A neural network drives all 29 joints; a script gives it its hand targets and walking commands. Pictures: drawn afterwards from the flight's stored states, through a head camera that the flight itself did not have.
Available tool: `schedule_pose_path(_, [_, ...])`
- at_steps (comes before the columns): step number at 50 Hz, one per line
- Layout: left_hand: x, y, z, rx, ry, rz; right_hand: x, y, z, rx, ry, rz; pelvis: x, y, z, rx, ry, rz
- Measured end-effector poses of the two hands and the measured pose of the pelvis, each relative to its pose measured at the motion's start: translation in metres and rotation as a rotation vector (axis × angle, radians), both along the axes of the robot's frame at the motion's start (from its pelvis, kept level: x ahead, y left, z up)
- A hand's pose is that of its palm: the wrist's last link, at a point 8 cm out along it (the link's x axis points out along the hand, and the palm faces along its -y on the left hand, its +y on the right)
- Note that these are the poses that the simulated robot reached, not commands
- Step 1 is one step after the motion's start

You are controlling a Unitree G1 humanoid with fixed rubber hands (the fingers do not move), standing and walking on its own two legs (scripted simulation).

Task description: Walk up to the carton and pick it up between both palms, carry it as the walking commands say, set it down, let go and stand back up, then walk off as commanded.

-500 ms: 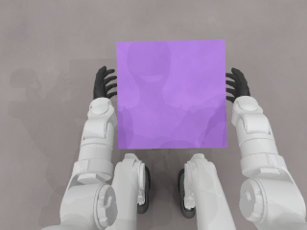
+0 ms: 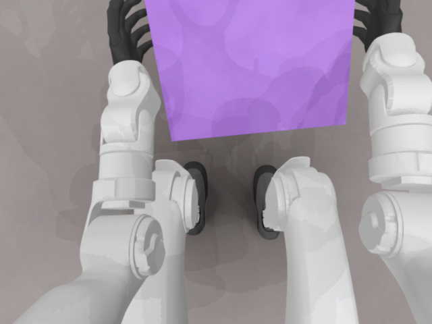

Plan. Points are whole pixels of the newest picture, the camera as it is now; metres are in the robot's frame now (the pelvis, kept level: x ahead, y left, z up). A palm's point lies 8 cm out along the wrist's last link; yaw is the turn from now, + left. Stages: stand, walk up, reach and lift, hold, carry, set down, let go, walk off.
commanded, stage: set down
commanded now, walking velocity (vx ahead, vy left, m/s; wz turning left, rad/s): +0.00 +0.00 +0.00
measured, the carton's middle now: (246, 41) +0.53 -0.03 -0.23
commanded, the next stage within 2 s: none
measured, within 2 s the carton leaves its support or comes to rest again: rests again in 1.36 s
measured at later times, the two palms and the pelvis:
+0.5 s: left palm (133, 38) +0.53 +0.15 -0.18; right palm (351, 44) +0.51 -0.21 -0.23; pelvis -0.01 -0.01 -0.05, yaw +0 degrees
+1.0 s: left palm (131, 35) +0.55 +0.17 -0.24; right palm (335, 27) +0.55 -0.19 -0.26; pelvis +0.01 -0.01 -0.08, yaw +2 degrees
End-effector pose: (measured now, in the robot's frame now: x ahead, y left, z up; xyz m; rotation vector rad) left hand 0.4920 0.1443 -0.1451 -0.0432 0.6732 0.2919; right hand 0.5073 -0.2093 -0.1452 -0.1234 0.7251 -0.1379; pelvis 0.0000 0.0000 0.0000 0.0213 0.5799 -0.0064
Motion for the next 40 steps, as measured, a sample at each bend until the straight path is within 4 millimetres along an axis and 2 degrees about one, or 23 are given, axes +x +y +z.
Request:
schedule_pose_path(2, [0.008, 0.0, -0.007, 0.009, 0.018, -0.012, 0.003, -0.001, -0.015, 0.0, 0.0, -0.003, -0.005, -0.002, -0.002, 0.004, -0.059, -0.001])
schedule_pose_path(6, [0.029, 0.003, 0.004, 0.08, -0.021, -0.048, -0.004, 0.006, -0.042, 0.056, 0.031, -0.022, -0.005, -0.006, -0.01, 0.016, -0.089, -0.003])
schedule_pose_path(10, [0.036, -0.003, 0.008, 0.096, -0.057, -0.062, -0.012, 0.007, -0.06, 0.044, 0.097, -0.008, -0.004, -0.012, -0.017, 0.031, -0.099, -0.006])
schedule_pose_path(13, [0.032, -0.007, -0.004, 0.093, -0.043, -0.072, -0.013, 0.001, -0.064, 0.02, 0.103, 0.01, -0.005, -0.014, -0.023, 0.04, -0.108, -0.009])
schedule_pose_path(18, [0.022, -0.007, -0.038, 0.06, 0.075, -0.113, -0.014, -0.008, -0.078, -0.012, 0.14, 0.036, -0.008, -0.015, -0.036, 0.046, -0.117, -0.017])
schedule_pose_path(21, [0.027, -0.003, -0.04, 0.071, 0.076, -0.117, -0.008, -0.004, -0.082, 0.0, 0.129, 0.053, -0.009, -0.015, -0.042, 0.048, -0.115, -0.02])
schedule_pose_path(27, [0.042, 0.005, -0.039, 0.095, 0.026, -0.092, 0.015, 0.004, -0.082, 0.012, 0.078, 0.071, -0.007, -0.014, -0.05, 0.048, -0.094, -0.018])
schedule_pose_path(32, [0.047, 0.008, -0.058, 0.066, 0.074, -0.099, 0.026, 0.003, -0.094, 0.01, 0.112, 0.087, 0.001, -0.012, -0.056, 0.044, -0.039, -0.006])
schedule_pose_path(40, [0.056, 0.02, -0.079, 0.044, 0.109, -0.08, 0.038, 0.011, -0.106, 0.019, 0.072, 0.123, 0.009, -0.009, -0.063, 0.036, -0.034, 0.002])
